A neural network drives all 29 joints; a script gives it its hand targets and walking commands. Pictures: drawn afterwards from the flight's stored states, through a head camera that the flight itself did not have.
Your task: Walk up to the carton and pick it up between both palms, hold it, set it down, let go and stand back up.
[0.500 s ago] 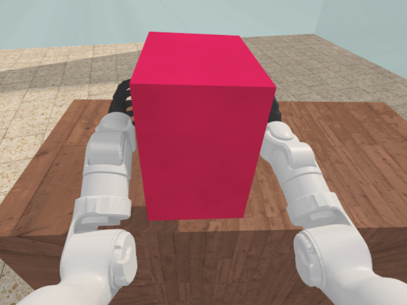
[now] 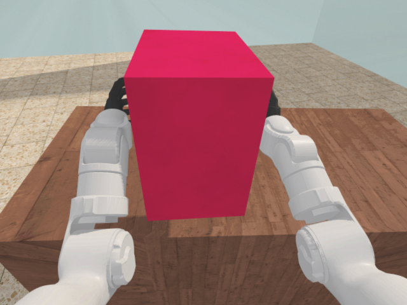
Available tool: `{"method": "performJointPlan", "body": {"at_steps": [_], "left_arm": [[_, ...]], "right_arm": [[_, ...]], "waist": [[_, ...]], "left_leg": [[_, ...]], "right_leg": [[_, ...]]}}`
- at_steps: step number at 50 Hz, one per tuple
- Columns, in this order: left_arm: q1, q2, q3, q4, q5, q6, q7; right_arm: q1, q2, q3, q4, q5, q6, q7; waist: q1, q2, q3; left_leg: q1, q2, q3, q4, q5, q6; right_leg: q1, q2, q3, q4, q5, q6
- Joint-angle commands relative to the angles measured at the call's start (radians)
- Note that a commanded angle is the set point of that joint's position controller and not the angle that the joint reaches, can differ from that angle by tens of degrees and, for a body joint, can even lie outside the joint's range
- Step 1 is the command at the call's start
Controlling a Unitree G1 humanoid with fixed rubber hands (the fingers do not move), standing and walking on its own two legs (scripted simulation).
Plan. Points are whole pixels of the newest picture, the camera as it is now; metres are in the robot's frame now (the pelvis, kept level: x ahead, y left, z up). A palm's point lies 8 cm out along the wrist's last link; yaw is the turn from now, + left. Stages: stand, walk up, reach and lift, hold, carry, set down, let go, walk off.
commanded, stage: hold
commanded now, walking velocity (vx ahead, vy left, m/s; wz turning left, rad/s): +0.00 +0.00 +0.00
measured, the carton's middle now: (193, 121) +0.41 -0.01 +0.20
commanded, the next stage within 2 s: none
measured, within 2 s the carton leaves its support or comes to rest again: neither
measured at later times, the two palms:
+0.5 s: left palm (108, 107) +0.37 +0.14 +0.27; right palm (268, 113) +0.36 -0.14 +0.25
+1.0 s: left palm (111, 111) +0.37 +0.14 +0.25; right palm (268, 112) +0.37 -0.14 +0.25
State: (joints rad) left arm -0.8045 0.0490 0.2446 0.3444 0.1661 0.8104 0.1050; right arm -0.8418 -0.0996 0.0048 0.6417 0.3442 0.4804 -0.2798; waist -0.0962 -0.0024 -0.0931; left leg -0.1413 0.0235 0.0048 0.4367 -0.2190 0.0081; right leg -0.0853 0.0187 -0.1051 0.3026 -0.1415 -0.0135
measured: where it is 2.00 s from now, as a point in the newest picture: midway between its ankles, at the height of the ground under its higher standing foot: outside the picture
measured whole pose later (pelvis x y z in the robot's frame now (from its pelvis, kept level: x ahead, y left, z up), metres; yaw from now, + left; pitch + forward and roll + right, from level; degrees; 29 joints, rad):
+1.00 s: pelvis -0.01 -0.01 +0.00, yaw +0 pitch -3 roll -2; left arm -0.89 0.08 0.28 0.48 0.13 0.82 0.11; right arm -0.95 -0.11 0.00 0.76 0.35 0.55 -0.29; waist -0.07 0.02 -0.15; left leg -0.19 0.03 -0.01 0.44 -0.21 0.00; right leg -0.13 0.03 -0.11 0.31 -0.14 -0.03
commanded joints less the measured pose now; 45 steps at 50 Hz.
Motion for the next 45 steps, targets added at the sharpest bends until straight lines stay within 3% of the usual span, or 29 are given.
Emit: {"method": "performJointPlan", "body": {"at_steps": [1, 4, 6, 11, 12, 14, 16, 23, 25, 28, 30, 32, 33, 35, 38, 43, 45], "left_arm": [[-0.916, -0.762, -0.498, -0.275, -0.187, -0.106, -0.124], [-0.932, -0.753, -0.480, -0.248, -0.189, -0.095, -0.125], [-0.960, -0.766, -0.500, -0.265, -0.205, -0.094, -0.117], [-0.980, -0.738, -0.452, -0.179, -0.177, -0.084, -0.121], [-1.018, -0.761, -0.474, -0.219, -0.197, -0.090, -0.123], [-1.030, -0.740, -0.443, -0.156, -0.186, -0.089, -0.125], [-1.050, -0.764, -0.470, -0.191, -0.216, -0.101, -0.120], [-1.046, -0.731, -0.377, -0.077, -0.176, -0.103, -0.129], [-1.054, -0.731, -0.357, -0.033, -0.183, -0.106, -0.133], [-1.030, -0.727, -0.344, -0.018, -0.184, -0.111, -0.133], [-1.065, -0.742, -0.364, -0.072, -0.201, -0.125, -0.133], [-1.070, -0.737, -0.368, -0.050, -0.207, -0.121, -0.131], [-1.066, -0.721, -0.333, -0.001, -0.189, -0.118, -0.133], [-1.089, -0.721, -0.341, -0.051, -0.205, -0.130, -0.129], [-1.056, -0.687, -0.307, -0.031, -0.188, -0.123, -0.128], [-1.096, -0.730, -0.390, -0.139, -0.215, -0.122, -0.129], [-1.052, -0.720, -0.371, -0.081, -0.197, -0.108, -0.129]], "right_arm": [[-1.073, 0.747, 0.363, -0.465, 0.163, -0.034, 0.105], [-1.106, 0.753, 0.344, -0.459, 0.154, -0.026, 0.110], [-1.134, 0.760, 0.349, -0.480, 0.165, -0.030, 0.113], [-1.092, 0.735, 0.278, -0.320, 0.120, -0.001, 0.123], [-1.116, 0.749, 0.279, -0.346, 0.124, -0.009, 0.126], [-1.150, 0.746, 0.264, -0.324, 0.116, -0.005, 0.126], [-1.174, 0.767, 0.276, -0.357, 0.129, -0.013, 0.129], [-1.163, 0.738, 0.237, -0.239, 0.122, 0.004, 0.130], [-1.232, 0.754, 0.231, -0.281, 0.110, -0.008, 0.132], [-1.257, 0.772, 0.248, -0.310, 0.122, -0.015, 0.129], [-1.232, 0.785, 0.256, -0.308, 0.138, -0.009, 0.121], [-1.236, 0.771, 0.250, -0.300, 0.140, -0.005, 0.117], [-1.240, 0.762, 0.234, -0.266, 0.124, 0.000, 0.120], [-1.247, 0.796, 0.248, -0.291, 0.131, -0.005, 0.122], [-1.210, 0.795, 0.259, -0.270, 0.139, 0.008, 0.117], [-1.211, 0.800, 0.284, -0.346, 0.182, 0.010, 0.104], [-1.193, 0.785, 0.280, -0.334, 0.174, 0.020, 0.100]], "waist": [[-0.004, 0.074, -0.505], [0.006, 0.059, -0.485], [0.009, 0.083, -0.521], [-0.004, 0.079, -0.418], [-0.009, 0.091, -0.466], [0.002, 0.083, -0.460], [-0.006, 0.097, -0.518], [0.010, 0.087, -0.445], [0.025, 0.058, -0.476], [0.039, 0.037, -0.507], [0.022, 0.042, -0.541], [0.012, 0.055, -0.512], [0.024, 0.036, -0.450], [0.031, 0.029, -0.522], [0.045, 0.009, -0.507], [0.012, 0.087, -0.558], [0.013, 0.073, -0.503]], "left_leg": [[0.185, -0.052, -0.063, -0.009, 0.419, -0.065], [0.152, -0.051, -0.058, -0.032, 0.338, -0.051], [0.150, -0.052, -0.061, -0.026, 0.334, -0.051], [0.108, -0.039, -0.057, -0.070, 0.216, -0.048], [0.109, -0.040, -0.061, -0.067, 0.228, -0.053], [0.082, -0.046, -0.054, -0.072, 0.178, -0.041], [0.095, -0.046, -0.059, -0.053, 0.237, -0.047], [0.070, -0.049, -0.052, -0.076, 0.189, -0.044], [0.042, -0.054, -0.046, -0.078, 0.147, -0.025], [0.046, -0.060, -0.046, -0.065, 0.183, -0.015], [0.069, -0.060, -0.050, -0.056, 0.221, -0.025], [0.070, -0.059, -0.051, -0.048, 0.230, -0.033], [0.048, -0.058, -0.049, -0.066, 0.175, -0.026], [0.047, -0.063, -0.047, -0.060, 0.175, -0.017], [0.043, -0.068, -0.041, -0.064, 0.187, -0.008], [0.088, -0.071, -0.055, -0.024, 0.303, -0.043], [0.082, -0.071, -0.051, -0.031, 0.265, -0.038]], "right_leg": [[0.123, 0.071, 0.065, -0.005, 0.289, 0.058], [0.108, 0.068, 0.065, -0.011, 0.224, 0.054], [0.107, 0.066, 0.068, -0.008, 0.214, 0.049], [0.074, 0.062, 0.069, -0.025, 0.100, 0.041], [0.087, 0.062, 0.068, -0.014, 0.119, 0.042], [0.087, 0.054, 0.073, -0.022, 0.080, 0.046], [0.101, 0.058, 0.075, -0.005, 0.143, 0.044], [0.092, 0.055, 0.078, -0.022, 0.094, 0.040], [0.094, 0.052, 0.080, -0.026, 0.069, 0.042], [0.127, 0.053, 0.086, -0.022, 0.124, 0.049], [0.129, 0.058, 0.084, -0.013, 0.155, 0.052], [0.107, 0.059, 0.085, -0.019, 0.153, 0.050], [0.079, 0.057, 0.081, -0.031, 0.095, 0.050], [0.107, 0.052, 0.086, -0.021, 0.109, 0.054], [0.131, 0.048, 0.093, -0.019, 0.142, 0.062], [0.133, 0.056, 0.088, -0.003, 0.227, 0.060], [0.116, 0.052, 0.088, -0.018, 0.191, 0.062]]}}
